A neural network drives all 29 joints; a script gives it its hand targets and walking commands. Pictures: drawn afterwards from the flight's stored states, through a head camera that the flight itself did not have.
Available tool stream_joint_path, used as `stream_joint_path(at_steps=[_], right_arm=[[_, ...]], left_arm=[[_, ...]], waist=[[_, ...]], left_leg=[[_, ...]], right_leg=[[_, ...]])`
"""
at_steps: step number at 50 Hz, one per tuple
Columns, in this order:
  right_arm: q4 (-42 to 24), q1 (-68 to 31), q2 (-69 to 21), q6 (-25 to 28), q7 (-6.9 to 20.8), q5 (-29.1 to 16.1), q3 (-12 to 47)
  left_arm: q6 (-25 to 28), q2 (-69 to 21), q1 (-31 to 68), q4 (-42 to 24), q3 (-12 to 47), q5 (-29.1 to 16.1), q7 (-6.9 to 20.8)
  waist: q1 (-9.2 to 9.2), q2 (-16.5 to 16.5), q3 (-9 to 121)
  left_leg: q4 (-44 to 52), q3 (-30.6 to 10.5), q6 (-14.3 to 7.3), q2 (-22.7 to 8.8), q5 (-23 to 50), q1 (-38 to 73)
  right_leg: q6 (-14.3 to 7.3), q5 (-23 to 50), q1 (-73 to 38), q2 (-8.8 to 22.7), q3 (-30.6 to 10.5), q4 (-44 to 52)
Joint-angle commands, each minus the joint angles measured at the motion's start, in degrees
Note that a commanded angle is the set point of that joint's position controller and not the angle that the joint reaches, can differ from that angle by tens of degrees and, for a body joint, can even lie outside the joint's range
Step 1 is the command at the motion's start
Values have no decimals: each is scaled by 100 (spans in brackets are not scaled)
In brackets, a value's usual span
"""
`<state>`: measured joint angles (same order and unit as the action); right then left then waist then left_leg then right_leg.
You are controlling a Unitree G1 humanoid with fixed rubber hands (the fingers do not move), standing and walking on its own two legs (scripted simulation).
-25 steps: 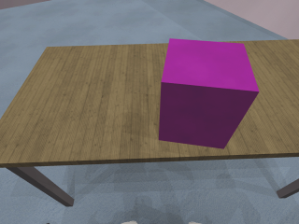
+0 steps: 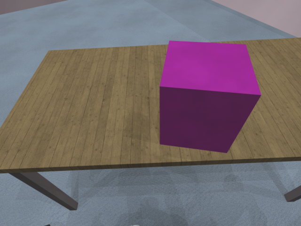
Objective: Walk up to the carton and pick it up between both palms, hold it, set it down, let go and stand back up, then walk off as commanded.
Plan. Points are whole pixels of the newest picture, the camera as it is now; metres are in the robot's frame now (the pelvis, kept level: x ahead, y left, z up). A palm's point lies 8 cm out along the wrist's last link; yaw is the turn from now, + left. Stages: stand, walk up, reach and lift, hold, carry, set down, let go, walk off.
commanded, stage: walk up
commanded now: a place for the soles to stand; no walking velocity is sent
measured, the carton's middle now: (199, 98) +0.47 -0.12 +0.08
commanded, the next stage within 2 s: none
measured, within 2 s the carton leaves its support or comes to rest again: neither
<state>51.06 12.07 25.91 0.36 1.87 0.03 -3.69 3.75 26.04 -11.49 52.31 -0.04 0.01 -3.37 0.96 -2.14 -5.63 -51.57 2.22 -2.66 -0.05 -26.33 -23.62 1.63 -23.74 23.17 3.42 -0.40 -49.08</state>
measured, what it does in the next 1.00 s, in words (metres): steps to the right: right foot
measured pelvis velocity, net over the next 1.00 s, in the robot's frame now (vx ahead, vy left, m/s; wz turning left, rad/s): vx -0.02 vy -0.17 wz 0.01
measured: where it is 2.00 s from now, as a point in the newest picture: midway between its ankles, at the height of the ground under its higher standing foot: outside the picture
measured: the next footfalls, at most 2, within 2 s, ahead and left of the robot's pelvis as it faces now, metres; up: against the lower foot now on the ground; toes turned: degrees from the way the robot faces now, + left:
right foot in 0.58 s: -0.01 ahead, -0.19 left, +0.00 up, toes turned -4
left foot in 1.38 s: +0.03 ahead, -0.01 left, +0.00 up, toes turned +0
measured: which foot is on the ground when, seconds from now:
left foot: down 0.00-0.62, up 0.64-1.00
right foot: down 0.00-0.18, up 0.20-0.56, down 0.58-1.00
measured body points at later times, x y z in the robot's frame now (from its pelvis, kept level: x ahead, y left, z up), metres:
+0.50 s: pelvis -0.01 -0.05 -0.01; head +0.02 -0.01 +0.44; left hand +0.10 +0.27 -0.14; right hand +0.05 -0.41 -0.08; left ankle +0.01 +0.09 -0.70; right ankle +0.00 -0.18 -0.69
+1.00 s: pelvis -0.02 -0.17 +0.02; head +0.02 -0.21 +0.46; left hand +0.05 +0.18 -0.06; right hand +0.04 -0.52 -0.12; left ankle -0.01 -0.01 -0.64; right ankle -0.01 -0.20 -0.70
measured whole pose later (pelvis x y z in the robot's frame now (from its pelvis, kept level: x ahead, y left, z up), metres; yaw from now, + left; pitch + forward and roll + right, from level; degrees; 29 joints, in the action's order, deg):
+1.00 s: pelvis -0.02 -0.17 +0.02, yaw +1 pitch -2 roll +4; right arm 54.8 12.9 27.6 1.7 -3.4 0.0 -3.7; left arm 0.1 26.7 -13.0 50.7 0.0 0.0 0.3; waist 0.3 -2.2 -6.9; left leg -62.1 -1.2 1.4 0.4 -27.3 -28.2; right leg -5.1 -23.5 19.5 -1.4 6.0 -44.4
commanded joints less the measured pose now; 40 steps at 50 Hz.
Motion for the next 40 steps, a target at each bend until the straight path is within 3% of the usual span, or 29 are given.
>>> stream_joint_path(at_steps=[1,4,5,6,7,9,10,11,14,15,16,17,19,20,21,22,23,25,26,27,29,30,31,32,33,35,37,39,40], right_arm=[[-661,-662,978,32,-74,120,-202],[-406,71,1047,25,76,128,-295],[-217,665,1170,107,53,161,-357],[-155,887,1447,184,-18,273,-501],[-248,763,1649,197,-26,206,-458],[-271,513,1628,158,-59,178,-447],[-262,475,1544,131,-128,187,-405],[-304,443,1467,138,-161,159,-425],[-363,185,1453,133,-167,161,-404],[195,1271,1780,370,-509,-72,-521],[320,1668,2143,464,-710,-61,-609],[381,1653,2023,502,-805,-44,-570],[373,1410,1850,551,-902,28,-537],[270,1075,1893,569,-923,57,-536],[309,924,1915,591,-904,100,-537],[158,769,1972,633,-889,143,-497],[161,716,2047,626,-884,160,-493],[129,538,2105,604,-885,158,-459],[177,460,2169,621,-882,200,-516],[71,277,2064,644,-792,212,-407],[-68,-274,1829,603,-736,170,-314],[-150,-396,1396,553,-690,152,-185],[-318,-909,1079,491,-760,114,-68],[-91,-521,1357,399,-788,67,-106],[-26,-248,1423,397,-760,-25,-72],[139,131,1336,368,-674,-39,-93],[104,258,1223,319,-598,-66,-59],[211,389,1175,280,-579,-94,-78],[283,273,1283,264,-567,-120,-114]], left_arm=[[161,2038,-730,-1,-704,66,-102],[92,1919,65,-232,-660,122,-61],[52,1639,501,-387,-557,105,-42],[27,1151,526,-426,-403,36,-66],[5,967,703,-602,-342,-10,-94],[-62,1231,225,-367,-410,5,-78],[-78,1249,136,-349,-424,-4,-53],[-76,1155,200,-300,-401,2,-53],[-57,1138,-76,-144,-430,-3,-46],[-419,1184,623,-650,-609,455,240],[-571,1250,685,-707,-658,373,289],[-634,1233,740,-791,-598,394,329],[-729,1210,598,-780,-593,338,369],[-759,1148,577,-849,-609,330,401],[-780,1096,458,-778,-594,371,436],[-783,1243,562,-820,-644,321,465],[-765,1254,580,-825,-689,354,503],[-778,1478,683,-780,-763,354,537],[-742,1391,703,-811,-770,380,575],[-646,1282,514,-691,-762,296,567],[-493,1430,-391,-379,-922,325,622],[-420,1849,-1074,-160,-1030,319,585],[-409,2041,-939,-230,-922,215,578],[-433,1958,-640,-335,-906,210,559],[-456,1827,-358,-452,-835,191,506],[-421,1460,-256,-345,-790,169,410],[-368,1353,-179,-332,-723,110,358],[-308,1361,-390,-413,-710,74,298],[-296,1223,-328,-344,-673,22,244]], waist=[[-394,977,780],[137,1540,302],[529,999,667],[573,-806,537],[471,-1039,207],[297,-232,491],[235,-482,246],[245,-298,372],[192,-1089,680],[400,666,414],[394,687,612],[385,403,530],[220,220,369],[168,-221,358],[89,-328,326],[76,-507,371],[95,-520,382],[127,-614,549],[140,-1063,171],[-81,-1358,269],[-581,-981,511],[-1008,1154,848],[-996,1839,-6],[-811,781,-32],[-615,552,-136],[-597,1077,-27],[-480,1004,202],[-508,1188,653],[-448,929,584]], left_leg=[[-1059,-493,305,-248,-1189,-1327],[665,-481,148,-327,-567,-181],[1765,-545,136,-275,181,933],[2749,-2145,-90,-1101,1213,1530],[3123,-3047,-460,-1546,1536,1430],[2800,-3079,-629,-1596,1763,1690],[2736,-2753,-414,-1485,2643,1625],[2690,-2966,-326,-1537,2728,1659],[2307,-2526,-467,-1406,3626,1849],[2257,-3877,-176,-2018,3704,2290],[2112,-3575,-176,-2193,3755,2529],[2115,-3407,147,-1959,3888,2407],[2084,-3137,145,-1903,4210,2293],[1994,-2901,-230,-1916,4007,1717],[2075,-3218,-465,-2127,3364,1540],[1959,-3159,-942,-2263,3220,1527],[2034,-2999,-1126,-2385,2947,1178],[1898,-3022,-1094,-2230,1963,951],[1974,-2702,-1096,-2289,2062,492],[1897,-2509,-1059,-2101,1852,100],[762,-1698,-597,-1490,1040,-1081],[-1411,113,-41,-294,194,-1965],[-2315,246,187,406,-1395,-3062],[-2271,-396,153,117,-1131,-2634],[-2132,-443,140,43,-752,-2637],[-1971,-548,181,-13,-408,-2371],[-1703,-667,193,38,-114,-1997],[-1240,-911,263,28,41,-1827],[-1275,-846,292,44,352,-1905]], right_leg=[[-2084,2800,-1696,2209,-2574,1945],[-1559,1624,-269,1691,-1879,1775],[-1007,1790,61,1122,-975,980],[-459,1016,1179,191,43,-732],[-290,-1143,1828,-260,373,-831],[-371,-1212,1575,-67,40,-1005],[-374,-1065,1686,-13,108,-1008],[-365,-1040,1412,41,23,-929],[-364,-905,986,-18,257,-392],[-404,-395,2028,-72,-297,-1285],[-450,-565,2078,53,-650,-1549],[-479,-566,2154,3,-606,-1653],[-466,-456,2238,48,-836,-1924],[-428,-521,1936,221,-779,-1752],[-403,-507,1868,317,-830,-1727],[-362,-611,1820,378,-812,-1712],[-352,-721,1449,438,-562,-1674],[-328,-748,1240,448,-593,-1406],[-293,-795,1141,494,-412,-1170],[-379,-745,642,355,-459,-520],[-580,-422,-1036,140,-662,901],[-792,-970,-1863,710,-1640,2551],[-996,-433,-1474,1399,-3448,3484],[-780,-503,-1188,1660,-3787,3628],[-515,-36,-1291,1348,-3435,3476],[-89,1116,-1530,971,-2571,3131],[133,2348,-1902,833,-2073,2889],[172,2471,-2670,960,-2253,2787],[229,2332,-2767,941,-2118,2943]])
